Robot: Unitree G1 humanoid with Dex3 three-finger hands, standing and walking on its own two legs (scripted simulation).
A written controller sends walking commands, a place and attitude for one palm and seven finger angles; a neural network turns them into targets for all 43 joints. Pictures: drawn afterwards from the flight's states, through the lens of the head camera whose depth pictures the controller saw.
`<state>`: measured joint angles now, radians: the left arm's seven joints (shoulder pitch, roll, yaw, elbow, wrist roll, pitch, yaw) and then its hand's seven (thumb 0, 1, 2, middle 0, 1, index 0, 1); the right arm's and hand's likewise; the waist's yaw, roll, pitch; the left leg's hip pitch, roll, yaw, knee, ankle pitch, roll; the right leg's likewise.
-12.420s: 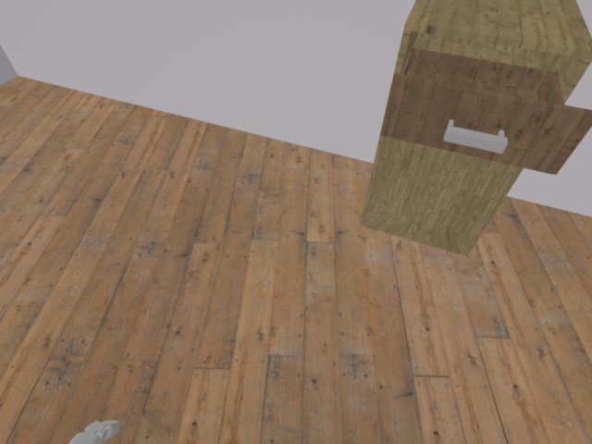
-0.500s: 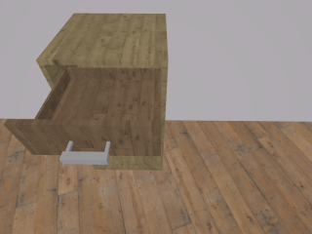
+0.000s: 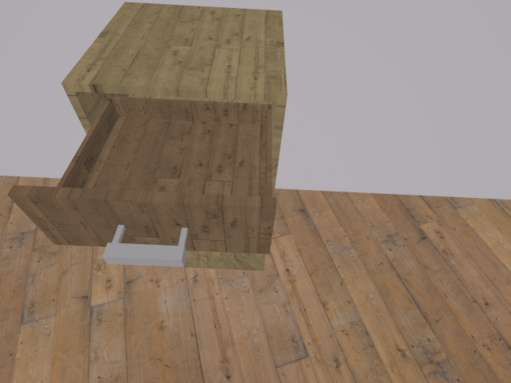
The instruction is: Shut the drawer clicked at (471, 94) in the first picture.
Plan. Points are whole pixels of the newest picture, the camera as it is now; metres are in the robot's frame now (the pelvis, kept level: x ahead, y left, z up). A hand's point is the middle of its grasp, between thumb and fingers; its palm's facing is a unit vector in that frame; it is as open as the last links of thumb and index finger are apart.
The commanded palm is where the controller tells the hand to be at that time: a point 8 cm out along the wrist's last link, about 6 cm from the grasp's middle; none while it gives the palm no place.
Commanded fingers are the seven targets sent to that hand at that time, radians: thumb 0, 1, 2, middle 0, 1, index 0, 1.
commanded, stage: come to a stop and stand still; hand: left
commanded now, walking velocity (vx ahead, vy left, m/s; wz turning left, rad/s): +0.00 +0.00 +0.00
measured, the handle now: (149, 243) +0.33 +0.21 -0.01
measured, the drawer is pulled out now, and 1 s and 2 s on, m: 0.28 0.28 0.28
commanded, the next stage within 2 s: look again from close up in 0.18 s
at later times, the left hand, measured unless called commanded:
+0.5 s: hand out of the picture +0.01 +0.17 -0.18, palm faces +0.01 -0.98 -0.19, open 7.3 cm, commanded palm none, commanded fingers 0.00 0.90 0.90 -0.20 -0.30 -0.20 -0.30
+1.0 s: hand out of the picture +0.06 +0.18 -0.14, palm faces +0.16 -0.96 -0.22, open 7.3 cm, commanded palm +0.11 +0.22 -0.06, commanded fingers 0.00 0.90 0.90 -0.30 -0.41 -0.30 -0.41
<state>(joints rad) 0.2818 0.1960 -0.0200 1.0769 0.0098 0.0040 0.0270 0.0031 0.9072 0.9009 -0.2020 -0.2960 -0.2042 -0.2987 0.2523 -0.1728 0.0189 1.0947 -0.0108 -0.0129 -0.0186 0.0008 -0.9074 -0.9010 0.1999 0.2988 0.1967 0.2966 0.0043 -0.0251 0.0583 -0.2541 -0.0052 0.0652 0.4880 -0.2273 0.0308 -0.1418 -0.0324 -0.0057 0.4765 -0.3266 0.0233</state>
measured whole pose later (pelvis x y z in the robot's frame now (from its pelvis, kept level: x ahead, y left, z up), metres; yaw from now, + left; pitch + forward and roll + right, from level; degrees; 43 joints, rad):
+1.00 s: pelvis +0.01 -0.01 +0.00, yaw +0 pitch +0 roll +1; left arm 0.46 0.17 0.01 0.58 -0.07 0.05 0.08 0.02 0.93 0.90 -0.21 -0.30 -0.21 -0.31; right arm 0.31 -0.17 0.01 1.00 0.02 -0.11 -0.05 0.01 -0.92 -0.90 0.20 0.30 0.20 0.30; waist 0.01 -0.02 0.04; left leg -0.24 0.00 0.06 0.47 -0.23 0.02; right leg -0.15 -0.03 -0.02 0.50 -0.34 0.00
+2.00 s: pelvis -0.03 -0.01 -0.05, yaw +2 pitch +7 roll -2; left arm 0.57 0.22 0.14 -0.23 -0.28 -0.32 -0.25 0.02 0.90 0.90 -1.11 -1.28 -1.11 -1.28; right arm 0.23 -0.24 -0.01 0.57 0.04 -0.27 -0.06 0.01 -0.90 -0.90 0.20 0.30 0.20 0.30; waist 0.01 0.03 -0.09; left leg -0.68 0.02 -0.01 0.93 -0.38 0.02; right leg -0.52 -0.01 -0.08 0.89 -0.49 0.01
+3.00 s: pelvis -0.01 -0.04 -0.02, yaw +3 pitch +2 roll -1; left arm 0.55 0.25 0.20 -0.28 -0.31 -0.16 -0.27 0.02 0.90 0.90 -1.40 -1.60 -1.41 -1.60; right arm 0.24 -0.24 0.03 0.60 0.06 -0.31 -0.08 0.01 -0.90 -0.90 0.20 0.30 0.20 0.30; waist 0.03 0.06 -0.08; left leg -0.46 0.04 -0.02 0.75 -0.32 -0.02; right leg -0.32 0.01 -0.09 0.73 -0.45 -0.03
